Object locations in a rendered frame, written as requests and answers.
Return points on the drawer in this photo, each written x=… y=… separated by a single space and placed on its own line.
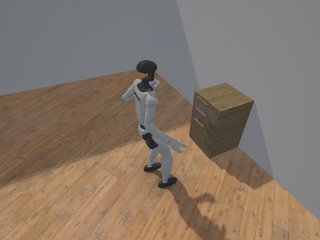
x=205 y=110

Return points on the right robot forearm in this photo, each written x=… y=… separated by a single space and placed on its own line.
x=159 y=134

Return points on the cabinet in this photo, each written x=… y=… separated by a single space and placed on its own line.
x=232 y=108

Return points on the left robot hand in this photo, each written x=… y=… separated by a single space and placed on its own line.
x=154 y=84

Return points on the right robot hand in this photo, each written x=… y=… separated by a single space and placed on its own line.
x=176 y=144

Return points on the robot left foot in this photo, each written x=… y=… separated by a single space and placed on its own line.
x=154 y=166

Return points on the robot left upper arm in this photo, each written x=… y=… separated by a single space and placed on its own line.
x=131 y=91

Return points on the robot foot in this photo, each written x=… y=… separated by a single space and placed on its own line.
x=170 y=181
x=154 y=166

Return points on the robot right upper arm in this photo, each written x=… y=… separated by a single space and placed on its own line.
x=151 y=103

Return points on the robot right foot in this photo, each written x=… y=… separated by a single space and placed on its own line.
x=170 y=181

